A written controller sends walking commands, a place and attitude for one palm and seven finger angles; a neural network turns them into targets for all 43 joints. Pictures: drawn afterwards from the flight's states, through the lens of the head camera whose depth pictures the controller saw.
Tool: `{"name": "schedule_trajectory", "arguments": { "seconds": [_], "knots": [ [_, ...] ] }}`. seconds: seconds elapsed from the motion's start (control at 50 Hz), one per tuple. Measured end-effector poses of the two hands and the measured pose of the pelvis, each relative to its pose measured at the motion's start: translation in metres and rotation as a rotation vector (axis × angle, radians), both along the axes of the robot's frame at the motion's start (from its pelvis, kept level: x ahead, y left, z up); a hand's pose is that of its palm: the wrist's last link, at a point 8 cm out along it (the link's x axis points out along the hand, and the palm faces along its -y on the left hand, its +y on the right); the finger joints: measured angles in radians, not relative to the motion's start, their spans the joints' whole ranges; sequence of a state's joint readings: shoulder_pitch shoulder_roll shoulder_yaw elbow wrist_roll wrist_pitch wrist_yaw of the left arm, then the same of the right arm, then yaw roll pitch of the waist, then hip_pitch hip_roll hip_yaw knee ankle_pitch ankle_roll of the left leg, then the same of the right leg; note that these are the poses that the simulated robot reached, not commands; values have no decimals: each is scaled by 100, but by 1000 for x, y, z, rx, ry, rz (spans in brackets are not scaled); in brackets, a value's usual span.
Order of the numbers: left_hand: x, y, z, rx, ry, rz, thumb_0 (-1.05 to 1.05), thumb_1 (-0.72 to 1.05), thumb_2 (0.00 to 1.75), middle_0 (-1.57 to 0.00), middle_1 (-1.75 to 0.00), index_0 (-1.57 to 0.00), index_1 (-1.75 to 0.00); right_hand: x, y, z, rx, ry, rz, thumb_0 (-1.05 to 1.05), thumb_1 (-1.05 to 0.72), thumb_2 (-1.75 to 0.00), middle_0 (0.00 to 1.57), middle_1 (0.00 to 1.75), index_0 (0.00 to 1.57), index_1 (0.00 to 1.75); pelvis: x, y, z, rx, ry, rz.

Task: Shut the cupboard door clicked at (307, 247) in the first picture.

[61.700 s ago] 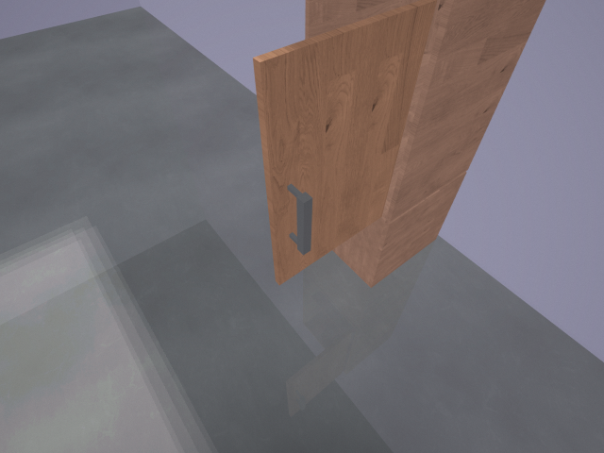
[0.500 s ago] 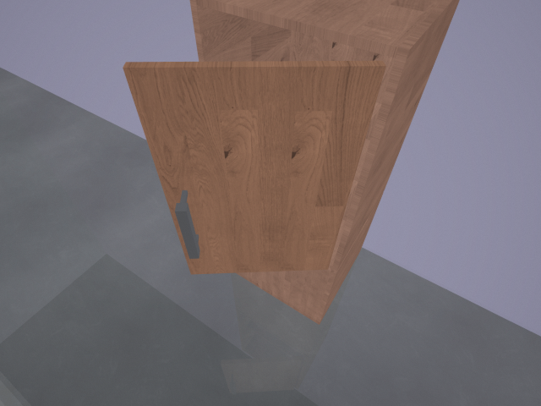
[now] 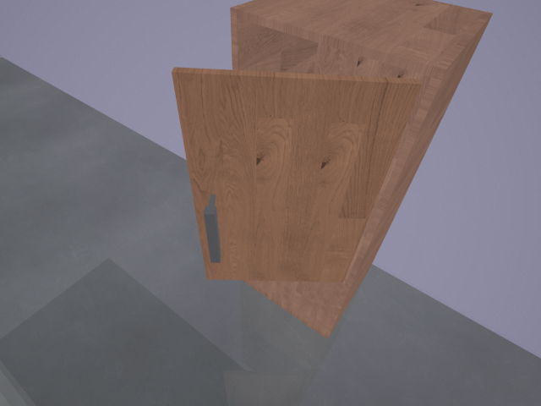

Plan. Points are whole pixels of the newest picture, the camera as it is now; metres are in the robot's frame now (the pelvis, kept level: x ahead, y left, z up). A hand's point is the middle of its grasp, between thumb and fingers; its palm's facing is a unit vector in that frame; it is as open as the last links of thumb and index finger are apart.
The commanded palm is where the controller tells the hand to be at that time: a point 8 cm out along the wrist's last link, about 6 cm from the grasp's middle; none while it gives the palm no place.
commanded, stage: look again from close up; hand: left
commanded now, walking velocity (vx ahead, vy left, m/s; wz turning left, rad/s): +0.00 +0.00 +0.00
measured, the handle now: (214, 229) +0.49 +0.15 -0.08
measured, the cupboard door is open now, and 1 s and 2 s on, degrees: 36 36 36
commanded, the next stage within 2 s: shuffle to correct the standing spot in 0.34 s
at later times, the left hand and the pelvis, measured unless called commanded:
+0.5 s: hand out of the picture -0.01 +0.21 -0.16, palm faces -0.02 -0.96 -0.28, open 7.3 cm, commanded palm none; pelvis -0.03 -0.01 +0.01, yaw -1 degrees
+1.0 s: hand out of the picture -0.05 +0.11 -0.17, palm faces +0.05 -0.99 -0.12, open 7.3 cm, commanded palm none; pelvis +0.01 -0.04 +0.00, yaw -1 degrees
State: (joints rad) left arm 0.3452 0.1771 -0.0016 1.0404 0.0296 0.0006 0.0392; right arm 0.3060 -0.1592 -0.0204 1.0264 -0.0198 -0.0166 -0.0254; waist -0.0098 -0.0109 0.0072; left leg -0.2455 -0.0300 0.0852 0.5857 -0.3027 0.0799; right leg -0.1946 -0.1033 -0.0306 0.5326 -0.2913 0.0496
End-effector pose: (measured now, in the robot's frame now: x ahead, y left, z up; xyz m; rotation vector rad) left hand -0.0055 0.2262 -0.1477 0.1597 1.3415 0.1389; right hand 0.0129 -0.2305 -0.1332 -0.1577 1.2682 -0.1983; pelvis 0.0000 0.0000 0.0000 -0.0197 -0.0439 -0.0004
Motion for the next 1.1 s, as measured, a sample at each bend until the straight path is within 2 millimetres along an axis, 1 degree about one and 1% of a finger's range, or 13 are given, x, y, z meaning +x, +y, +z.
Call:
{"name": "schedule_trajectory", "arguments": {
  "seconds": [0.1, 0.2, 0.3, 0.4, 0.48, 0.54, 0.7, 0.78, 0.84, 0.9, 0.96, 1.02, 1.1],
  "knots": [
    [12, 19, 7, 39, -63, -8, 0, 91, 90, -20, -30, -20, -30, 23, -9, 7, -26, -89, 22, 2, -92, -90, 20, 30, 20, 30, -6, 4, 1, 4, -15, -9],
    [19, 33, 17, 75, -107, -26, 0, 91, 90, -20, -30, -20, -30, 34, -19, 16, -44, -138, 42, 1, -91, -90, 20, 30, 20, 30, -15, 5, 4, 10, -21, -17],
    [17, 39, 24, 95, -117, -41, 0, 91, 90, -20, -30, -20, -30, 30, -29, 20, -53, -139, 50, 1, -91, -90, 20, 30, 20, 30, -23, 2, 7, 15, -22, -18],
    [8, 36, 26, 98, -101, -48, 0, 91, 90, -20, -30, -20, -30, 17, -38, 20, -53, -105, 47, 1, -90, -90, 20, 30, 20, 30, -29, -3, 8, 17, -23, -16],
    [-3, 28, 25, 92, -77, -50, 0, 91, 90, -20, -30, -20, -30, 2, -44, 17, -48, -65, 39, 1, -90, -90, 20, 30, 20, 30, -34, -8, 9, 18, -22, -14],
    [-13, 18, 23, 80, -50, -43, 0, 91, 90, -20, -30, -20, -30, -10, -44, 14, -36, -30, 29, 1, -90, -90, 20, 30, 20, 30, -35, -13, 10, 17, -19, -8],
    [-49, -26, 14, -2, 52, -1, 0, 91, 90, -20, -30, -20, -30, -41, -32, 3, 25, 78, 0, 1, -90, -90, 20, 30, 20, 30, -31, -27, 11, 12, -4, -5],
    [-64, -46, 9, -41, 106, 26, 0, 91, 90, -20, -30, -20, -30, -50, -26, -3, 46, 113, -19, 1, -90, -90, 20, 30, 20, 30, -25, -32, 7, 10, -3, -7],
    [-69, -57, 5, -62, 136, 44, 0, 91, 90, -20, -30, -20, -30, -53, -23, -6, 55, 132, -33, 1, -90, -90, 20, 30, 20, 30, -18, -35, 5, 8, -2, -7],
    [-67, -64, 3, -75, 154, 58, 0, 91, 90, -20, -30, -20, -30, -52, -21, -7, 59, 148, -46, 1, -90, -90, 20, 30, 20, 30, -9, -37, 3, 6, 8, -8],
    [-59, -68, 1, -80, 161, 67, 0, 91, 90, -20, -30, -20, -30, -46, -20, -8, 59, 158, -58, 1, -90, -90, 20, 30, 20, 30, 2, -39, 2, 5, 21, -9],
    [-44, -69, 1, -78, 159, 68, 0, 91, 90, -20, -30, -20, -30, -36, -20, -8, 59, 162, -69, 1, -90, -90, 20, 30, 20, 30, 15, -40, 1, 7, 33, -13],
    [-17, -68, 2, -67, 145, 62, 0, 91, 90, -20, -30, -20, -30, -18, -21, -9, 60, 162, -77, 1, -90, -90, 20, 30, 20, 30, 34, -43, 0, 9, 50, -17]
  ]
}}
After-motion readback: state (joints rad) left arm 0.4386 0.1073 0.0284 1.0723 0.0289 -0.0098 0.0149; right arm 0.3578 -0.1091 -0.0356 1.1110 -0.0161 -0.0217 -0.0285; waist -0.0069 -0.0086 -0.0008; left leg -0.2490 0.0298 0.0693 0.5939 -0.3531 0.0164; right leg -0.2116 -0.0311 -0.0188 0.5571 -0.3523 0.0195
